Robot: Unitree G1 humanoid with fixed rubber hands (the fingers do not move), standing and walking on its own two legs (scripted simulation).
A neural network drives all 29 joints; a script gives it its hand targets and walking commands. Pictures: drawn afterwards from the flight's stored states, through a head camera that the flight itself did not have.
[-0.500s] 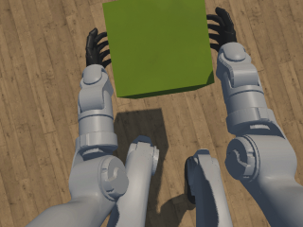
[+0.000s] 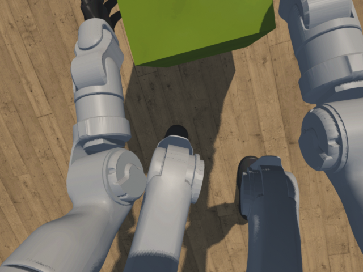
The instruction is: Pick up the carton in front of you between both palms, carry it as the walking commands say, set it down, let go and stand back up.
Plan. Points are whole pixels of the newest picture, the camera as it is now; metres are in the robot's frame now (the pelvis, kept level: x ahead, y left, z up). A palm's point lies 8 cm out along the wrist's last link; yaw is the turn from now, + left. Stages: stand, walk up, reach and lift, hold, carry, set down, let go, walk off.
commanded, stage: set down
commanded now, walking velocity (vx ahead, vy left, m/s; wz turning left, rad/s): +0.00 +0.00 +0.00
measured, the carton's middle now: out of the picture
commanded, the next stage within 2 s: none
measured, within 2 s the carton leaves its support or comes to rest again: rests again in 0.52 s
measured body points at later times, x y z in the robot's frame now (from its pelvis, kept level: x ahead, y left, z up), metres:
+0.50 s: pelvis +0.01 -0.01 -0.03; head +0.39 +0.01 +0.20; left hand +0.49 +0.27 -0.21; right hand +0.61 -0.02 -0.22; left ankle +0.13 +0.15 -0.40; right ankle +0.08 -0.11 -0.40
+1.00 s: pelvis +0.00 -0.01 -0.04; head +0.39 +0.00 +0.18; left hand +0.49 +0.28 -0.22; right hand +0.61 -0.01 -0.23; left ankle +0.13 +0.14 -0.40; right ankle +0.08 -0.11 -0.40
